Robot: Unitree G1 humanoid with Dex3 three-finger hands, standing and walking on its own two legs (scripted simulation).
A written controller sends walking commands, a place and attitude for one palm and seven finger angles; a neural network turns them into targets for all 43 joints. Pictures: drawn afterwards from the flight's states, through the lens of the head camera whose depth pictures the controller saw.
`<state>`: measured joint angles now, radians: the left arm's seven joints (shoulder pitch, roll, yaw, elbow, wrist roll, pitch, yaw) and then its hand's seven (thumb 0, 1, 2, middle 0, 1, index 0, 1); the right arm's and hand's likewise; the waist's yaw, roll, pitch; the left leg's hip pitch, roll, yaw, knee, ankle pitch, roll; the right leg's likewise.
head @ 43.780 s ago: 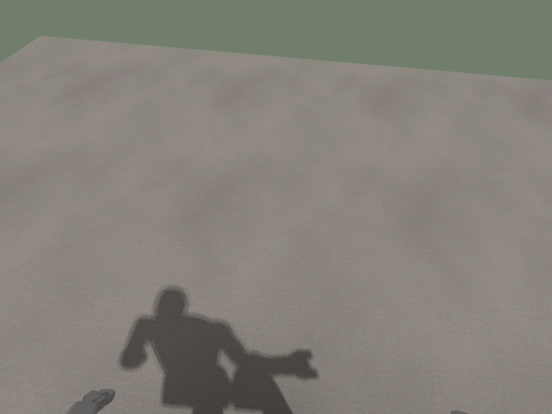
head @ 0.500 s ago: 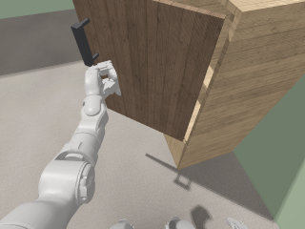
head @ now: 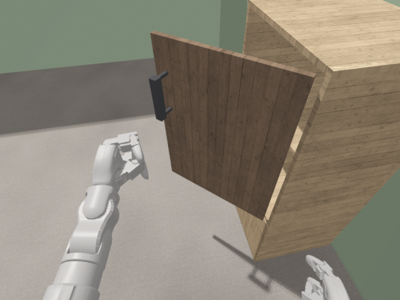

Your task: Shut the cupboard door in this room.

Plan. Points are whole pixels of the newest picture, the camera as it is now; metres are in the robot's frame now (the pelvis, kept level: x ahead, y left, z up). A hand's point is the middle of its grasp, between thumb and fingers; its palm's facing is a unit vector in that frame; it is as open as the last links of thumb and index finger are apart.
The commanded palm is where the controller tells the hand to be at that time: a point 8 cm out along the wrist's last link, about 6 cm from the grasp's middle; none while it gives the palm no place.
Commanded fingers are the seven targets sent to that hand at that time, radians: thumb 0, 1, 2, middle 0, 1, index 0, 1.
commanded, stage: draw the hand back to the body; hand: left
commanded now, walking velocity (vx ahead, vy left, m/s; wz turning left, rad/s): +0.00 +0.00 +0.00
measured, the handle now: (162, 96) +0.66 +0.16 +0.06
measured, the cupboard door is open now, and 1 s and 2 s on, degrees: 45 45 45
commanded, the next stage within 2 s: step back with the hand held close in 1.04 s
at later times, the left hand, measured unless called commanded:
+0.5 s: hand (60, 196) +0.24 +0.24 +0.15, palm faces +0.34 -0.88 -0.33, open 4.9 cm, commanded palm +0.19 +0.29 +0.18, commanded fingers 0.00 0.90 0.90 -0.39 -0.51 -0.39 -0.51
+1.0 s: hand (29, 215) +0.20 +0.26 +0.17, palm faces +0.46 -0.81 -0.37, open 7.4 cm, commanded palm +0.15 +0.30 +0.19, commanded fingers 0.00 0.90 0.90 -0.20 -0.30 -0.20 -0.30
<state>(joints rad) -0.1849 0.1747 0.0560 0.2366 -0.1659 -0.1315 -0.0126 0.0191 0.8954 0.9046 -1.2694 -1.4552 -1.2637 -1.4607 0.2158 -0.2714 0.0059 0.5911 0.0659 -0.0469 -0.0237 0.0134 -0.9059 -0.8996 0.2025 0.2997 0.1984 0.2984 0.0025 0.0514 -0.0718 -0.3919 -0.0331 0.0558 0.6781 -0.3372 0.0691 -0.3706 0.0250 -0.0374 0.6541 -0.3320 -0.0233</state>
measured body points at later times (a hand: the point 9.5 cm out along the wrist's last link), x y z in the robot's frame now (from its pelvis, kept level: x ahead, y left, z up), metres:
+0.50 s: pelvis +0.02 +0.01 +0.02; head +0.01 -0.02 +0.47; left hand +0.22 +0.29 +0.17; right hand +0.21 -0.20 -0.08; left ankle +0.01 +0.07 -0.72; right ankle +0.00 -0.11 -0.72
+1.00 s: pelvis +0.02 +0.00 +0.02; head +0.00 -0.02 +0.47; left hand +0.17 +0.30 +0.19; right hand +0.21 -0.22 -0.06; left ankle +0.01 +0.07 -0.72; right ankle +0.00 -0.11 -0.72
